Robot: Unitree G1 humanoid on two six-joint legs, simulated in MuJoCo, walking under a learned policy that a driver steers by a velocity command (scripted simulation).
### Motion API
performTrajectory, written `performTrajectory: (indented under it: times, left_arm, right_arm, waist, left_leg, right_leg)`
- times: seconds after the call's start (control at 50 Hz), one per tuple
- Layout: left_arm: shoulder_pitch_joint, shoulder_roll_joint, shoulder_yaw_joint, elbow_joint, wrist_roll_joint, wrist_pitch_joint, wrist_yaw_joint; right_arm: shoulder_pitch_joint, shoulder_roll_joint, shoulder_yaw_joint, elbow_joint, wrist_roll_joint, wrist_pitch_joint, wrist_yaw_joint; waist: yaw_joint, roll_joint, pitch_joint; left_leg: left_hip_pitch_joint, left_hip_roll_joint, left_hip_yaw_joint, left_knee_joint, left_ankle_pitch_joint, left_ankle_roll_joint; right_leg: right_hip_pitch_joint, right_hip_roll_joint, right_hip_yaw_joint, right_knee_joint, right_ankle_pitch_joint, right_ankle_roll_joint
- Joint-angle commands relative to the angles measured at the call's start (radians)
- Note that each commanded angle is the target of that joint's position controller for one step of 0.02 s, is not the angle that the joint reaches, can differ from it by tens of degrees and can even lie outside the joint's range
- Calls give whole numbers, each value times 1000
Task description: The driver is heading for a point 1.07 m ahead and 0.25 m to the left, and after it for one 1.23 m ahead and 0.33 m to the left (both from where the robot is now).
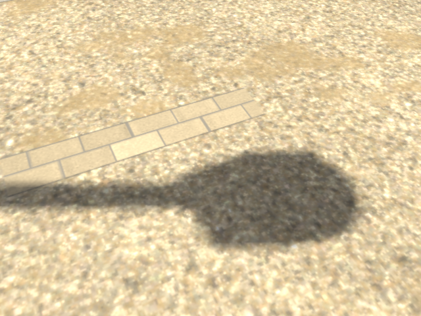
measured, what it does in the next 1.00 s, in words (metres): steps on the spot, turning left: right foot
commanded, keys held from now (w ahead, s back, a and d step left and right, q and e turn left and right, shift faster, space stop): no key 0.36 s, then q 0.64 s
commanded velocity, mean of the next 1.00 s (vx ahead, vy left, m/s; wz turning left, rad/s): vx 0.00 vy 0.00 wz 0.22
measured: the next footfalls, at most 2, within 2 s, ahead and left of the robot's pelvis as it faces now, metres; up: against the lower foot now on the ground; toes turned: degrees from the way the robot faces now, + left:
right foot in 0.06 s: +0.03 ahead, -0.16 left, +0.00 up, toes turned +3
right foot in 1.10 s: +0.04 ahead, -0.12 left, +0.00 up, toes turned +26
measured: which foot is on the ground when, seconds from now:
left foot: down 0.00-1.00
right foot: up 0.00-0.04, down 0.06-0.68, up 0.70-1.00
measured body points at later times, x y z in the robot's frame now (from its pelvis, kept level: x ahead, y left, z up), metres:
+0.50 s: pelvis +0.00 -0.03 -0.01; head +0.02 -0.03 +0.44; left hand +0.14 +0.22 -0.11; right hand +0.12 -0.29 -0.13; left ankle -0.01 +0.11 -0.74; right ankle -0.01 -0.16 -0.74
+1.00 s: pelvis -0.02 -0.01 +0.00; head +0.01 +0.01 +0.45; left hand +0.08 +0.29 -0.09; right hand +0.19 -0.24 -0.10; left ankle -0.01 +0.09 -0.74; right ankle +0.01 -0.15 -0.71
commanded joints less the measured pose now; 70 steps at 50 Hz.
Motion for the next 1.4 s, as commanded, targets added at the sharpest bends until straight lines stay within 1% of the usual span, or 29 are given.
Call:
performTrajectory:
  times: [0.02,0.06,0.08,0.1,0.14,0.24,0.38,0.44,0.54,0.6,0.62,0.66,0.68,0.7,0.72,0.76,0.78,0.88,1.02,1.08,1.1,1.12,1.14,1.16,1.18,1.22,1.24,1.3,1.4]
  left_arm:
    - [-5,43,9,-62,-8,-16,0]
    - [11,85,15,-62,8,-16,5]
    - [13,127,19,-69,19,-15,14]
    - [8,129,23,-44,14,-13,11]
    - [14,74,17,-51,15,-16,-6]
    - [9,55,8,-56,14,-35,-6]
    - [21,42,4,-61,15,-42,-1]
    - [32,78,21,-73,13,-40,12]
    - [72,113,45,-87,9,-25,31]
    - [17,120,48,-107,1,-30,36]
    - [-26,127,46,-116,1,-36,35]
    - [-36,123,46,-113,-10,-40,35]
    - [20,93,44,-120,5,-41,33]
    - [-79,75,31,-171,6,-41,39]
    - [-84,71,28,-169,5,-45,38]
    - [-41,90,34,-128,5,-40,35]
    - [-39,97,38,-121,12,-40,38]
    - [-46,33,11,-103,-1,-49,10]
    - [-68,67,15,-80,-13,-69,-14]
    - [25,40,13,-33,-11,-75,-21]
    - [33,87,30,-22,-8,-69,-13]
    - [16,171,43,-44,19,-57,-4]
    - [-1,194,49,-59,70,-62,-13]
    - [-60,150,33,-83,65,-71,-12]
    - [-110,104,19,-89,49,-73,-11]
    - [-109,65,-1,-82,11,-74,-7]
    - [-71,59,-9,-68,7,-74,-3]
    - [55,76,-5,-21,7,-78,15]
    - [96,147,16,19,-9,-96,7]
  right_arm:
    - [-31,-162,-32,-48,14,-11,4]
    - [11,-144,-24,-31,16,-28,10]
    - [8,-115,-13,-46,-6,-38,16]
    - [46,-98,-8,-37,-11,-45,23]
    - [-22,-136,-15,-30,-6,-42,22]
    - [-15,-108,-13,-25,-2,-22,12]
    - [-4,-105,-14,1,4,-16,8]
    - [-44,-139,-23,-19,17,-14,7]
    - [-48,-146,-39,-64,29,-3,7]
    - [-21,-126,-41,-80,31,18,23]
    - [4,-116,-39,-83,21,23,30]
    - [28,-129,-45,-89,17,24,40]
    - [23,-232,-72,-109,8,19,33]
    - [79,-291,-80,-113,-12,8,40]
    - [108,-280,-69,-109,-24,-11,40]
    - [17,-248,-62,-125,7,-17,24]
    - [-18,-236,-58,-132,21,-9,13]
    - [0,-221,-52,-135,25,47,-21]
    - [-44,-244,-56,-173,27,78,-20]
    - [-61,-236,-58,-186,52,86,-34]
    - [-56,-205,-52,-186,58,82,-42]
    - [-19,-151,-39,-193,42,76,-40]
    - [-25,-222,-68,-206,36,57,-41]
    - [4,-287,-91,-181,27,51,-38]
    - [36,-290,-96,-146,30,57,-39]
    - [69,-234,-84,-113,25,74,-46]
    - [58,-205,-73,-119,25,72,-42]
    - [-28,-169,-49,-152,31,42,-25]
    - [-72,-141,-27,-161,18,-7,2]
  waist:
    - [26,210,-66]
    - [26,165,-75]
    - [0,65,-111]
    - [-32,-61,-127]
    - [25,-25,-73]
    - [12,-38,-21]
    - [13,8,-14]
    - [30,15,-2]
    - [38,-80,-25]
    - [20,-131,-39]
    - [-1,-141,-42]
    - [-11,-62,-26]
    - [36,188,-16]
    - [-29,392,-26]
    - [-40,282,-70]
    - [10,118,-67]
    - [19,106,-74]
    - [17,142,-117]
    - [3,224,-81]
    - [47,175,-121]
    - [40,117,-108]
    - [4,-125,-102]
    - [8,-212,-66]
    - [-17,-105,-51]
    - [-38,-58,-33]
    - [-25,-58,-23]
    - [-8,-76,-22]
    - [70,-122,4]
    - [91,-116,46]
  left_leg:
    - [86,171,-149,-67,440,164]
    - [28,157,-156,-64,353,92]
    - [-31,108,-108,-12,271,45]
    - [-33,47,-38,-35,153,7]
    - [-5,25,-1,3,89,-27]
    - [18,30,1,26,116,-23]
    - [14,36,-11,21,125,-31]
    - [-56,27,-27,54,157,-19]
    - [-147,-4,-20,208,121,-20]
    - [-159,-4,14,335,-109,-1]
    - [-127,0,33,335,-164,9]
    - [-38,-1,8,171,23,52]
    - [7,122,-251,20,333,122]
    - [72,297,-588,-131,454,304]
    - [115,340,-604,-144,462,346]
    - [102,270,-454,-94,425,264]
    - [95,250,-421,-90,418,235]
    - [103,164,-348,-96,371,216]
    - [56,156,-494,-108,301,211]
    - [31,114,-488,-53,287,147]
    - [-76,57,-456,7,118,89]
    - [-263,-89,-283,237,-203,22]
    - [-368,-140,-223,479,-406,-37]
    - [-358,-90,-231,658,-344,-65]
    - [-349,-88,-218,712,-269,-78]
    - [-372,-91,-203,776,-142,-107]
    - [-370,-86,-179,763,-94,-117]
    - [-456,-54,-133,605,-35,-126]
    - [-381,40,-28,352,-15,-108]
  right_leg:
    - [125,20,-85,-291,152,-10]
    - [272,-28,-16,-386,354,-51]
    - [370,-101,49,-316,585,-78]
    - [347,-95,34,-254,526,-117]
    - [248,-70,33,-278,379,-116]
    - [168,-55,29,-281,358,-103]
    - [180,-41,13,-268,342,-97]
    - [215,-42,-3,-252,333,-102]
    - [222,-168,76,-309,340,-188]
    - [178,-277,132,-324,376,-250]
    - [136,-286,107,-301,407,-251]
    - [56,-211,-7,-189,298,-172]
    - [-44,-77,-153,49,127,-74]
    - [-234,62,-130,292,-252,-24]
    - [-271,28,3,438,-320,-33]
    - [-267,-1,14,474,-190,-34]
    - [-255,-15,17,438,-121,-31]
    - [-143,24,-31,204,-21,2]
    - [3,75,-24,-92,-6,-17]
    - [191,67,-59,-371,172,-59]
    - [300,-27,10,-421,254,-87]
    - [389,-258,256,-455,427,-193]
    - [270,-428,446,-483,525,-344]
    - [230,-415,381,-485,505,-371]
    - [208,-333,273,-468,447,-325]
    - [243,-239,165,-467,335,-278]
    - [253,-213,139,-496,238,-279]
    - [395,-214,171,-576,-11,-283]
    - [407,-247,151,-629,45,-293]
Keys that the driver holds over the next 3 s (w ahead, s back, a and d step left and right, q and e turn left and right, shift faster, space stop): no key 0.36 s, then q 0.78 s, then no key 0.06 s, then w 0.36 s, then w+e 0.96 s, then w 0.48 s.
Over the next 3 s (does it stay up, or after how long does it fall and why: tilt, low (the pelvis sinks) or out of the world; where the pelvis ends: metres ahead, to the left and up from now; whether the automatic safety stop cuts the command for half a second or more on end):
stays up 0.67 0.21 0.00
